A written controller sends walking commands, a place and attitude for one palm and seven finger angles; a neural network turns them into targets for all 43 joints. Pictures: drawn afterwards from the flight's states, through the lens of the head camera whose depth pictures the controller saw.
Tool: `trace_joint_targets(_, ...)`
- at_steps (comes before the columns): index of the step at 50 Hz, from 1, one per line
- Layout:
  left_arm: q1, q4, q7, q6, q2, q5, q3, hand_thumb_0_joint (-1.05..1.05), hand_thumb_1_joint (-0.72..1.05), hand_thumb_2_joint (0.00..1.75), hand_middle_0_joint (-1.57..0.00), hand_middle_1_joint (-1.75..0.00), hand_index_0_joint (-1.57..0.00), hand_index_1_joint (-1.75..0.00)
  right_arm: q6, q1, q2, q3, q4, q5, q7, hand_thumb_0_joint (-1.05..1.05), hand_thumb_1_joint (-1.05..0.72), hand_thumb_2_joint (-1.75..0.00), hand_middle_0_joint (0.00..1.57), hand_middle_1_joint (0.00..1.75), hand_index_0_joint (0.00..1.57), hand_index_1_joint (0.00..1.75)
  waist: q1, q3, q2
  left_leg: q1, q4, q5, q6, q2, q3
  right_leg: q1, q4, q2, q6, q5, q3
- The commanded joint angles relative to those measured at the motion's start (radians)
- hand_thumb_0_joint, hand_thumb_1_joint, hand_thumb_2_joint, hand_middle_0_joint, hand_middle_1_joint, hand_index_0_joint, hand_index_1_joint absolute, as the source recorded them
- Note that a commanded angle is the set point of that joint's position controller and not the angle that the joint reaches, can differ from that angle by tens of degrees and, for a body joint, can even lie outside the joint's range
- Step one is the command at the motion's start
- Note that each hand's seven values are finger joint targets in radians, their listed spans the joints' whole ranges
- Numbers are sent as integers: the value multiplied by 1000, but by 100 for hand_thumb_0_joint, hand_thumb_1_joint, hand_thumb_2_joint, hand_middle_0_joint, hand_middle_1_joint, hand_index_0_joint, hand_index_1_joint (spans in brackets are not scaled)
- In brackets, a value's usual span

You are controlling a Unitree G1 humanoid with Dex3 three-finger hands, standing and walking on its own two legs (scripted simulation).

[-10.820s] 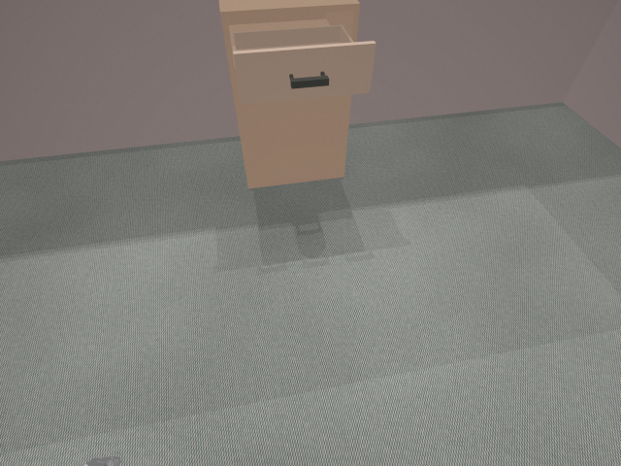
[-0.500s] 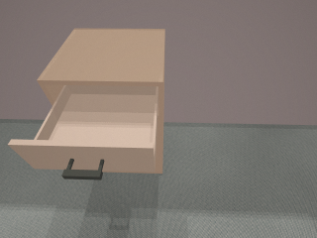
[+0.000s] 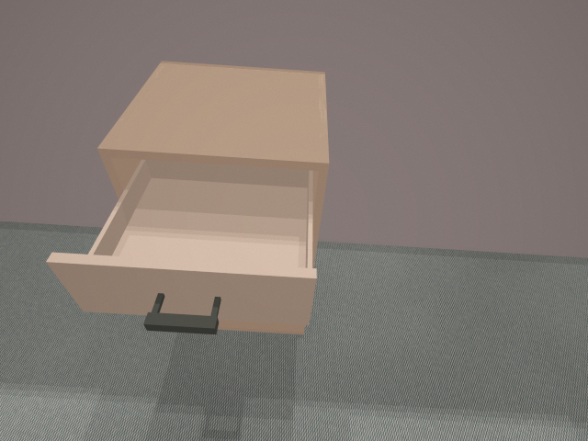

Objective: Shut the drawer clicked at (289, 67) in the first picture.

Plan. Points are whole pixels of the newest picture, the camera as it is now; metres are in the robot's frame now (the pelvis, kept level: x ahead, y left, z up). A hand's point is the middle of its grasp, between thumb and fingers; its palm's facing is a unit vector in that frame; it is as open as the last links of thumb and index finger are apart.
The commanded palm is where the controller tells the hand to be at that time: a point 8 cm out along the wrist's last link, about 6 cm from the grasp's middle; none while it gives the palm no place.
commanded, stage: raise the hand and make a fist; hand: left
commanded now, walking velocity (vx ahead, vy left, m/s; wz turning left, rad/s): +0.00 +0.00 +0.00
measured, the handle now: (185, 312) +0.34 +0.21 -0.08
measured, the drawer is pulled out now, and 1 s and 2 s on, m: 0.28 0.28 0.28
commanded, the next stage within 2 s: bring the fist close to the handle in 1.92 s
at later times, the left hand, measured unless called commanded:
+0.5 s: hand out of the picture +0.12 +0.16 -0.06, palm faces +0.16 -0.99 -0.03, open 5.6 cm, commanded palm +0.10 +0.21 -0.04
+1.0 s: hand (172, 425) +0.15 +0.16 -0.02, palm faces +0.06 -0.99 -0.08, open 3.4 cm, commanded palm +0.12 +0.22 -0.01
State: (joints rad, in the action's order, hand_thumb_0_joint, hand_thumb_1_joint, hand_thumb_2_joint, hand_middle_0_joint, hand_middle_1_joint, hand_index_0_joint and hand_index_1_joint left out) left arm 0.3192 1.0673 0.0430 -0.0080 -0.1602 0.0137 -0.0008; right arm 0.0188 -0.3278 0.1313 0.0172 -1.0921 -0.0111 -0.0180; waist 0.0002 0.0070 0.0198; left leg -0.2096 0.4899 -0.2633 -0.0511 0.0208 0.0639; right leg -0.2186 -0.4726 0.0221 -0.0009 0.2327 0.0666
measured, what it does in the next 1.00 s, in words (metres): lowers itself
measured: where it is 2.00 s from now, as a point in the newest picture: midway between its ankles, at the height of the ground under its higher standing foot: outside the picture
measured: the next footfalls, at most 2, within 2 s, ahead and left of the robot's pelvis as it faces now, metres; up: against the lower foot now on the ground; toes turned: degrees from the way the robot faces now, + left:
none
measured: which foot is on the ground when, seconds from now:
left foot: down 0.00-1.00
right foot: down 0.00-1.00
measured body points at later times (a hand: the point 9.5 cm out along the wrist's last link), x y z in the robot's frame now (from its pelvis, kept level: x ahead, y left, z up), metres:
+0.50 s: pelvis -0.01 -0.01 -0.10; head +0.03 +0.01 +0.35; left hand +0.11 +0.21 -0.06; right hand +0.26 -0.22 -0.11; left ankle +0.00 +0.08 -0.74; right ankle +0.01 -0.12 -0.74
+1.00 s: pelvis +0.00 -0.04 -0.08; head +0.05 -0.04 +0.37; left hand +0.14 +0.22 -0.01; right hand +0.16 -0.30 -0.16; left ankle +0.00 +0.08 -0.74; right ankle +0.01 -0.12 -0.74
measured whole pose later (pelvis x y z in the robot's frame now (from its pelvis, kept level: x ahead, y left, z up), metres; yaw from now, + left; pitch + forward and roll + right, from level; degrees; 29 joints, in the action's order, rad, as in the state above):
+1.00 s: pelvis +0.00 -0.04 -0.08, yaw +3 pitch +14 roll -1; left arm 0.67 -0.14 -0.28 -0.45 -0.22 -0.30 0.18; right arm 0.21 -0.27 0.25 -0.06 -0.57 0.05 -0.07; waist -0.02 0.15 -0.03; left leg -0.83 1.11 -0.52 0.00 -0.02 -0.02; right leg -0.82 -1.08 0.00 -0.06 0.51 0.12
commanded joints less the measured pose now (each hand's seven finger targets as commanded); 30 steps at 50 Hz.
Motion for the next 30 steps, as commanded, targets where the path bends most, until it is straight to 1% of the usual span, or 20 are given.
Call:
trace_joint_targets(1,113,20,36,-19,-96,10,-3,0,90,90,-20,-30,-20,-30,16,82,143,-20,102,10,-4,0,-90,-90,20,30,20,30,46,-165,-55,-132,-4,117,33,-132,-78,-41,86,114,-28,-201,-115)
trace_joint_targets(2,-646,-1620,34,-234,-314,-206,130,0,90,90,-22,-32,-22,-32,171,70,304,-45,479,60,-38,0,-90,-90,20,30,20,30,-117,374,-263,182,-105,149,49,-33,-103,35,-5,3,-36,-146,-21)
trace_joint_targets(3,-195,-1375,78,-180,-236,-122,97,0,90,90,-24,-34,-24,-34,276,139,218,-7,405,53,-73,0,-90,-90,20,30,20,30,1,364,-307,196,-133,162,76,-84,-127,-15,-108,-18,-53,10,7)
trace_joint_targets(4,119,-1189,105,-47,-26,-146,-30,0,90,90,-26,-37,-26,-37,321,141,180,-25,398,61,-61,0,-90,-90,20,30,20,30,-29,170,-224,30,-188,55,115,-91,-178,-149,-154,-26,-36,131,40)
trace_joint_targets(5,132,-1158,87,-35,109,-172,-125,0,90,90,-28,-39,-28,-39,335,103,200,-23,370,66,-54,0,-90,-90,20,30,20,30,-48,36,-137,-43,-158,-15,95,-70,-170,-201,-148,-22,-31,103,35)
trace_joint_targets(6,77,-1200,77,-81,74,-184,-100,0,90,90,-30,-41,-30,-41,352,117,224,-42,418,54,-50,0,-90,-90,20,30,20,30,-63,-43,-85,-123,-90,-81,72,-58,-185,-229,-112,-20,-25,106,41)
trace_joint_targets(7,107,-1153,64,-134,36,-168,-60,0,90,90,-32,-43,-32,-43,360,117,244,-56,442,36,-39,0,-90,-90,20,30,20,30,-70,-44,17,-194,-28,-132,62,-46,-186,-269,-96,-22,-23,126,46)
trace_joint_targets(8,221,-1072,34,-194,65,-173,-49,0,90,90,-34,-45,-34,-45,361,125,240,-72,468,23,-24,0,-90,-90,20,30,20,30,-49,-44,139,-261,29,-143,62,-45,-182,-308,-126,-30,-24,164,61)
trace_joint_targets(9,353,-1030,-8,-262,81,-177,-37,0,90,90,-36,-47,-36,-47,360,142,237,-85,512,26,-4,0,-90,-90,20,30,20,30,-8,0,179,-294,84,-106,69,-37,-158,-323,-167,-36,-32,188,69)
trace_joint_targets(10,405,-1019,-60,-341,127,-183,-64,0,90,90,-38,-50,-38,-50,354,150,230,-91,544,20,13,0,-90,-90,20,30,20,30,7,51,235,-332,154,-57,74,-37,-137,-367,-239,-42,-33,191,79)
trace_joint_targets(11,473,-1037,-116,-423,141,-197,-60,0,90,90,-40,-52,-40,-52,345,176,224,-104,580,17,32,0,-90,-90,20,30,20,30,33,72,229,-374,216,-27,80,-37,-118,-408,-299,-45,-36,187,79)
trace_joint_targets(13,497,-1066,-212,-586,66,-199,14,0,90,90,-44,-56,-44,-56,320,220,230,-126,631,4,68,0,-90,-90,20,30,20,30,47,106,102,-445,323,13,104,-29,-102,-481,-415,-46,-50,155,72)
trace_joint_targets(14,538,-1056,-231,-637,3,-177,80,0,90,90,-46,-58,-46,-58,304,229,227,-139,649,2,85,0,-90,-90,20,30,20,30,67,122,-13,-464,363,38,109,-24,-93,-505,-469,-41,-59,132,63)
trace_joint_targets(15,579,-1089,-236,-638,-20,-165,103,0,90,90,-48,-60,-48,-60,286,252,224,-142,691,8,89,0,-90,-90,20,30,20,30,87,160,-51,-492,376,35,104,-22,-87,-516,-511,-39,-62,124,61)
trace_joint_targets(17,516,-1218,-229,-597,-35,-169,107,0,90,90,-52,-65,-52,-65,249,276,217,-135,755,21,76,0,-90,-90,20,30,20,30,90,209,-69,-538,397,-14,90,-19,-85,-530,-557,-40,-63,125,42)
trace_joint_targets(20,386,-1461,-179,-565,-52,-182,104,0,90,90,-58,-71,-58,-71,215,244,203,-123,811,21,49,0,-90,-90,20,30,20,30,66,296,-135,-537,429,-50,77,-28,-120,-575,-586,-44,-60,148,21)
trace_joint_targets(23,315,-1605,-165,-603,-61,-206,86,0,90,90,-64,-78,-64,-78,210,185,194,-109,810,20,21,0,-90,-90,20,30,20,30,12,329,-122,-537,507,-22,40,-31,-115,-596,-557,-49,-51,121,-4)
trace_joint_targets(24,242,-1650,-175,-618,-63,-206,56,0,90,90,-66,-80,-66,-80,215,162,202,-98,801,19,15,0,-90,-90,20,30,20,30,-25,336,-103,-541,534,-25,31,-34,-123,-625,-560,-52,-46,120,-8)
trace_joint_targets(26,209,-1598,-220,-624,-62,-214,26,0,90,90,-70,-84,-70,-84,234,156,208,-89,778,23,3,0,-90,-90,20,30,20,30,-55,303,-91,-575,561,-71,19,-34,-131,-652,-540,-50,-40,153,-16)
trace_joint_targets(30,263,-1447,-329,-519,-97,-240,62,0,90,90,-78,-93,-78,-93,251,167,218,-78,763,47,-16,0,-90,-90,20,30,20,30,-53,291,-46,-646,579,-140,14,-21,-117,-581,-466,-37,-30,223,-66)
